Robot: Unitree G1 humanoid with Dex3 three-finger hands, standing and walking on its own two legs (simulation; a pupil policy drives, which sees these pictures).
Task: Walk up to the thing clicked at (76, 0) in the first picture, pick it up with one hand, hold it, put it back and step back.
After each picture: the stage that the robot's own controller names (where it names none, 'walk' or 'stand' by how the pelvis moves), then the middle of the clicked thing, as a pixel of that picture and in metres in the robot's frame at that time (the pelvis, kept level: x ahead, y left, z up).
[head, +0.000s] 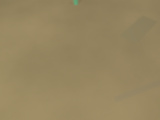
stand; (75, 0) +2.24 +0.21 -0.72
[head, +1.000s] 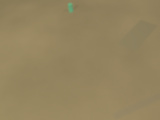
walk; (70, 7) +2.07 +0.39 -0.72
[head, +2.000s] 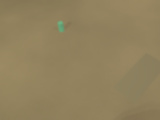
walk; (61, 26) +1.47 +0.45 -0.71
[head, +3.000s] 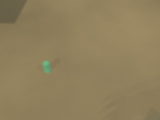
walk; (46, 67) +0.95 +0.41 -0.70
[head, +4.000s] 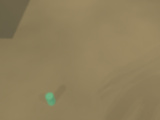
walk; (50, 99) +0.59 +0.31 -0.71
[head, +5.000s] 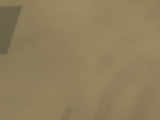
stand; out of the picture +0.34 +0.25 -0.70
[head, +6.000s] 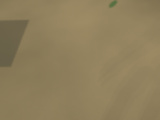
stand; out of the picture +0.30 +0.24 -0.73
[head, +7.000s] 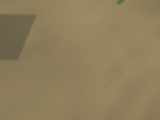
stand; out of the picture +0.32 +0.22 -0.72
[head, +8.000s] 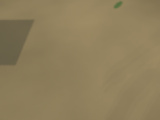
stand; out of the picture +0.31 +0.24 -0.73
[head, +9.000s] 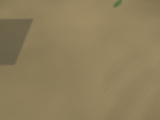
stand; out of the picture +0.30 +0.24 -0.73
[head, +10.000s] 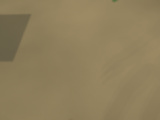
go down; out of the picture +0.30 +0.24 -0.72
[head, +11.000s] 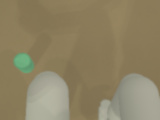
go down; (24, 63) +0.38 +0.26 -0.30
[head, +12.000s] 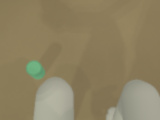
approach; (36, 70) +0.38 +0.26 -0.31
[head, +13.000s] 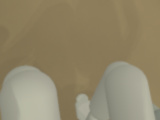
close in; out of the picture +0.37 +0.29 -0.22
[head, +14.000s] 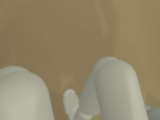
close; out of the picture +0.37 +0.30 -0.22
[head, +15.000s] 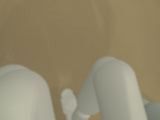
lift; out of the picture +0.36 +0.30 -0.22
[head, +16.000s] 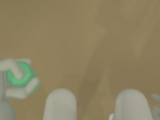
lift; (24, 78) +0.32 +0.22 -0.03
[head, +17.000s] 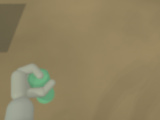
hold; (42, 86) +0.33 +0.18 +0.00
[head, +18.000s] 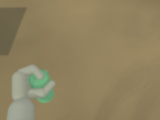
hold; (42, 86) +0.33 +0.18 +0.00
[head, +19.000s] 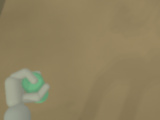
crouch; (36, 88) +0.33 +0.19 -0.06
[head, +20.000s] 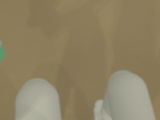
lower; out of the picture +0.44 +0.29 -0.11
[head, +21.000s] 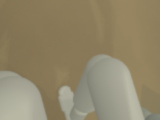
lower; out of the picture +0.39 +0.32 -0.22
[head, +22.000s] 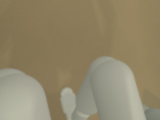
lower; out of the picture +0.38 +0.32 -0.22
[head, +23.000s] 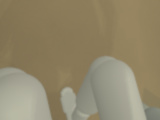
lower; out of the picture +0.38 +0.32 -0.22
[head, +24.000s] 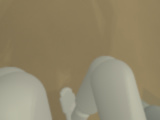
lower; out of the picture +0.38 +0.32 -0.22
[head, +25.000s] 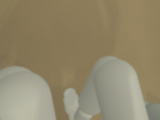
open; out of the picture +0.36 +0.30 -0.22
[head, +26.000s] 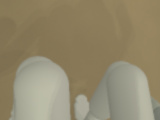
stand; out of the picture +0.38 +0.27 -0.22
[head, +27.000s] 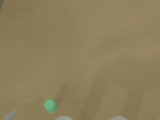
stand; (50, 106) +0.36 +0.24 -0.56
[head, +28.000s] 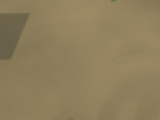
stand; out of the picture +0.33 +0.23 -0.67
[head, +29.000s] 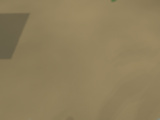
stand; out of the picture +0.33 +0.23 -0.67
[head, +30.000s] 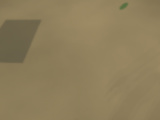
stand; out of the picture +0.35 +0.22 -0.72
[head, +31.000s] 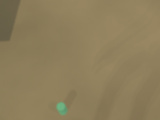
walk; (62, 108) +0.42 +0.23 -0.70
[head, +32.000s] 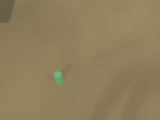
walk; (58, 77) +0.68 +0.24 -0.69
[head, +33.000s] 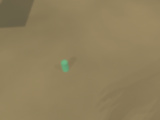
stand; (65, 66) +0.96 +0.30 -0.71
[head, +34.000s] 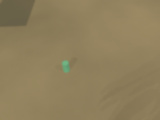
stand; (65, 66) +0.97 +0.25 -0.72
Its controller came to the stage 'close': yes
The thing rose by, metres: 0.71
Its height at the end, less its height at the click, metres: +0.00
